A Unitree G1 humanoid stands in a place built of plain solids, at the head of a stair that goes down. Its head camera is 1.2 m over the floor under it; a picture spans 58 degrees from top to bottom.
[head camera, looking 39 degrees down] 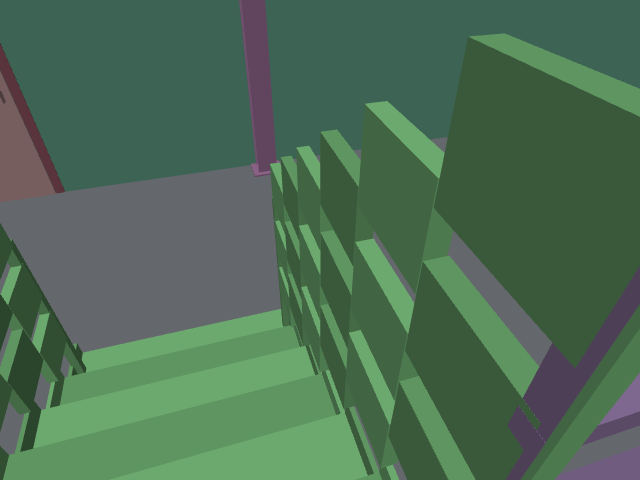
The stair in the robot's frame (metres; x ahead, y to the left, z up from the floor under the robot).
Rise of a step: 0.17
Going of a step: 0.30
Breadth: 1.32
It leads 17 degrees to the left of straight ahead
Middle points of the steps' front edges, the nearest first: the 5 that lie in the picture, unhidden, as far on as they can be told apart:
0.68 0.52 -0.34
0.97 0.60 -0.52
1.26 0.69 -0.69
1.55 0.78 -0.86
1.83 0.86 -1.04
